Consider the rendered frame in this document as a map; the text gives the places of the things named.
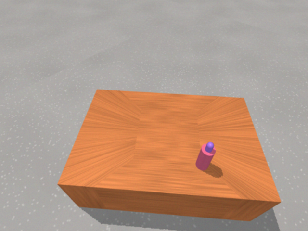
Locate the bottle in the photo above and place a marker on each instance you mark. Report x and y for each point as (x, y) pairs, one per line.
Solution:
(205, 156)

